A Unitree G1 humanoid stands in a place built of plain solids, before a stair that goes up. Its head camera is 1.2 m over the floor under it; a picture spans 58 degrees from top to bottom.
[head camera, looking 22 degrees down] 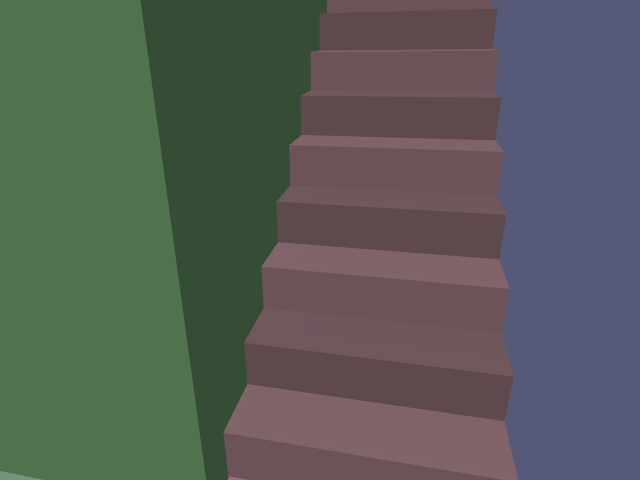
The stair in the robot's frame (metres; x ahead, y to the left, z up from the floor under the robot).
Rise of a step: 0.18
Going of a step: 0.20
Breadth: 0.93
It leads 12 degrees to the right of straight ahead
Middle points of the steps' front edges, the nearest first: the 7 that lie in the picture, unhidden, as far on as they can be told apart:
0.91 -0.07 0.18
1.11 -0.11 0.36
1.31 -0.15 0.54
1.51 -0.19 0.72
1.71 -0.23 0.90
1.92 -0.27 1.08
2.12 -0.31 1.26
